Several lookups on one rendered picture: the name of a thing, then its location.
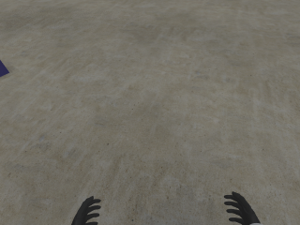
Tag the robot left hand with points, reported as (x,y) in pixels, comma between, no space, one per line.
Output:
(81,217)

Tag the robot right hand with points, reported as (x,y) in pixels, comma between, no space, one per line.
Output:
(245,211)

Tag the carton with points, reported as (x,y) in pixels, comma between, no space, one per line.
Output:
(3,69)

